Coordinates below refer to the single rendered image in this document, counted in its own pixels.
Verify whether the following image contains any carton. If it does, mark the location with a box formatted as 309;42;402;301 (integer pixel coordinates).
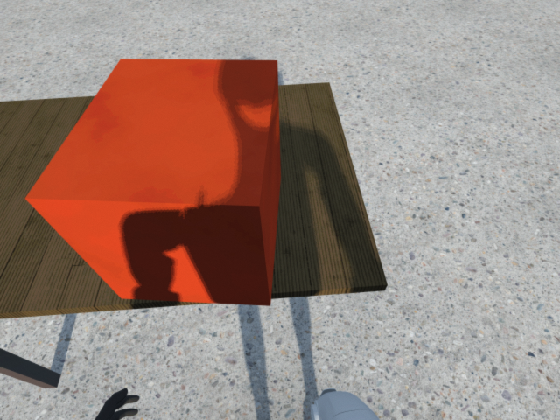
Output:
25;59;281;306

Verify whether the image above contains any robot right shin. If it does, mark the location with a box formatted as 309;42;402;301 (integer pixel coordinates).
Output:
320;388;336;396

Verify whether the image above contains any left robot hand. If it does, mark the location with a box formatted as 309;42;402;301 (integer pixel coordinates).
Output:
95;388;139;420

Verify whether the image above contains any right robot thigh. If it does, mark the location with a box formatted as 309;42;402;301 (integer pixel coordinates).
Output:
311;391;380;420

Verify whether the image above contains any table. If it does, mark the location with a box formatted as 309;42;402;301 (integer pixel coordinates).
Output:
0;82;388;389

